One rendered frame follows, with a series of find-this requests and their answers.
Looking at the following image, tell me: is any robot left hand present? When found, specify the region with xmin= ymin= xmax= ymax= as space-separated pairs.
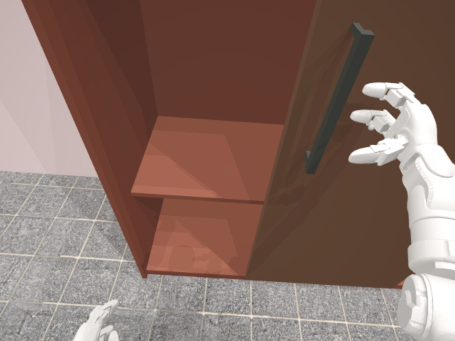
xmin=73 ymin=299 xmax=119 ymax=341

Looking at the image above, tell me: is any handle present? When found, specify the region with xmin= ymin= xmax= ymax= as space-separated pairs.
xmin=304 ymin=23 xmax=375 ymax=174

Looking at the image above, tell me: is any right robot upper arm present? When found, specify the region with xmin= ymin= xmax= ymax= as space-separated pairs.
xmin=397 ymin=273 xmax=455 ymax=341

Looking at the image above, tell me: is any right robot forearm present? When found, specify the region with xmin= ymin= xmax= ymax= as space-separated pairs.
xmin=399 ymin=144 xmax=455 ymax=280

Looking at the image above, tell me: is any robot right hand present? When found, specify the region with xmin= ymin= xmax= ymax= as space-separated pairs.
xmin=348 ymin=82 xmax=438 ymax=166

